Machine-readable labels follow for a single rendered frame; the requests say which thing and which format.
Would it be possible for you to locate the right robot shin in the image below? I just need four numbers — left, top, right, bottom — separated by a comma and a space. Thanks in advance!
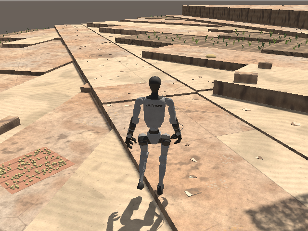
158, 156, 167, 188

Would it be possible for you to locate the right robot foot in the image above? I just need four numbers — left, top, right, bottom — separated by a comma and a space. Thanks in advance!
157, 183, 164, 195

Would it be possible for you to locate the robot left hand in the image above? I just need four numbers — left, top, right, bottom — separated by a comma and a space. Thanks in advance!
125, 137, 137, 149

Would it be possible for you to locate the robot right upper arm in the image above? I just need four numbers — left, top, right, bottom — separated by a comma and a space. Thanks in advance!
165, 97, 177, 124

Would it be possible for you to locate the robot left forearm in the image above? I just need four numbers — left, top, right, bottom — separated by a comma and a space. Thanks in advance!
127, 117, 136, 138

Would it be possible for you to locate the robot right forearm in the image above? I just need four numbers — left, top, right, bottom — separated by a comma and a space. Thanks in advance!
172, 118, 181, 136

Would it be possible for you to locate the robot right hand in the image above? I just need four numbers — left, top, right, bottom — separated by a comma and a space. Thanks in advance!
170, 134, 182, 144

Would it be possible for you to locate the robot left upper arm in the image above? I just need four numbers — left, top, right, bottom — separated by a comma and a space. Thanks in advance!
132, 97, 144, 124

